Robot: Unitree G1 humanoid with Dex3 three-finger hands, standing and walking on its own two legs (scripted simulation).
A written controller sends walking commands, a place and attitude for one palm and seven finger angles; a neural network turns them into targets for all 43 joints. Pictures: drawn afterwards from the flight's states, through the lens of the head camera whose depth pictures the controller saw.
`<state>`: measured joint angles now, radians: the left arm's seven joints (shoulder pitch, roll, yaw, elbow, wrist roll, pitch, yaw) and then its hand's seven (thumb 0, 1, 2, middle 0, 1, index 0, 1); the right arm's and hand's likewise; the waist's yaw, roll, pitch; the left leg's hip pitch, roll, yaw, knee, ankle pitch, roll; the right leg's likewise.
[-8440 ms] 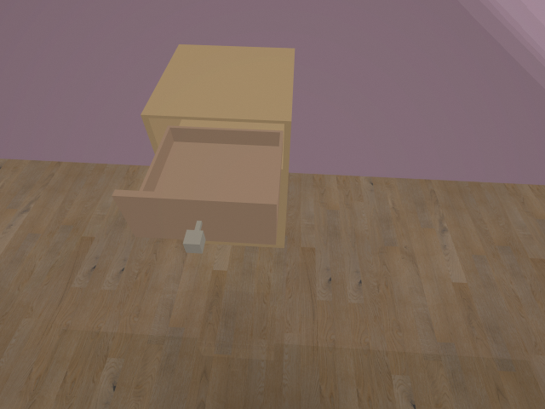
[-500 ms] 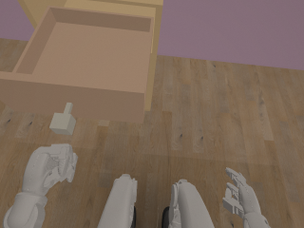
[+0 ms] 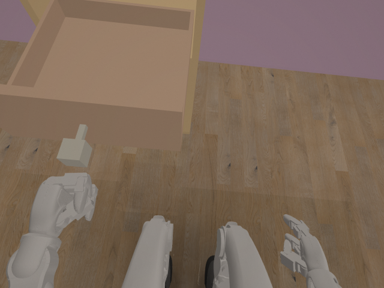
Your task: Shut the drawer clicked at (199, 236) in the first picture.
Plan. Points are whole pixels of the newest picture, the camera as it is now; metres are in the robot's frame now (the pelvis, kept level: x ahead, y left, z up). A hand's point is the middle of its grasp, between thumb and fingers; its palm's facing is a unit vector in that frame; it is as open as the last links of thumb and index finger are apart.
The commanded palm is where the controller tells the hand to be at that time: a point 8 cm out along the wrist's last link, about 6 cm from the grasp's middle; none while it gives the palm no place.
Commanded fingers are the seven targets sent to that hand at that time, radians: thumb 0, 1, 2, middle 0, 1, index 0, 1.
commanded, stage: push the drawer shut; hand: left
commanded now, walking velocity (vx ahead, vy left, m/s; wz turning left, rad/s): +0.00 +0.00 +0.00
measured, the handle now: (78, 143) +0.37 +0.26 +0.01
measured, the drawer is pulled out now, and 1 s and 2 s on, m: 0.30 0.25 0.12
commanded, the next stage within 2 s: none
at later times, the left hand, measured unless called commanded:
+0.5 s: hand (94, 186) +0.29 +0.21 +0.01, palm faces -0.04 -1.00 -0.05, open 3.4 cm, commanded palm +0.30 +0.25 +0.02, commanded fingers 0.00 0.90 0.90 -1.40 -1.60 -1.40 -1.60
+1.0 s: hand (101, 159) +0.35 +0.21 +0.01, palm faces -0.02 -1.00 -0.06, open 3.5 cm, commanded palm +0.36 +0.24 +0.02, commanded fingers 0.00 0.90 0.90 -1.40 -1.60 -1.40 -1.60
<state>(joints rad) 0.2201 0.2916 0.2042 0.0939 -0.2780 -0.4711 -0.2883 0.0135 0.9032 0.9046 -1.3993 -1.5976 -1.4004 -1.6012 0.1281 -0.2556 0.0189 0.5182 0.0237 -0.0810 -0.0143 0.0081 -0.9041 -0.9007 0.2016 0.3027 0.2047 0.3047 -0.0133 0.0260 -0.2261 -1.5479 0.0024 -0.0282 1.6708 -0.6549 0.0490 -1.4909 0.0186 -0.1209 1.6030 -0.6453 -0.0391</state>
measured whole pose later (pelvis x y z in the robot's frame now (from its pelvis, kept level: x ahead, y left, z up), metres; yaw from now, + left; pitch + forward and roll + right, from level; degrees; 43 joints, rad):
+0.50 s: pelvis +0.00 +0.00 +0.00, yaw +0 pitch +31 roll -5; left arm 0.09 0.31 0.21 0.17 -0.27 -0.46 -0.30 0.01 0.90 0.90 -1.40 -1.60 -1.45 -1.60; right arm 0.13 -0.27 0.02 0.52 0.02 -0.07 -0.02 0.01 -0.90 -0.90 0.20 0.30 0.20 0.30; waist -0.02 0.02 -0.22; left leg -1.55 0.00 -0.03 1.67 -0.65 0.05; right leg -1.49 0.02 -0.12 1.60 -0.64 -0.04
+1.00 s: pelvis -0.01 +0.00 +0.00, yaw +0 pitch +30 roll -5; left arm -0.23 0.34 0.22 0.46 -0.21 -0.44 -0.26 0.01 0.90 0.90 -1.40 -1.60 -1.51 -1.60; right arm 0.17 -0.28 0.05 0.56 0.02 -0.04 -0.04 0.01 -0.90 -0.90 0.20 0.30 0.21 0.30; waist -0.04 0.02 -0.21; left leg -1.55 0.00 -0.03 1.65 -0.61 0.05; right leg -1.49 0.01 -0.13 1.58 -0.61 -0.04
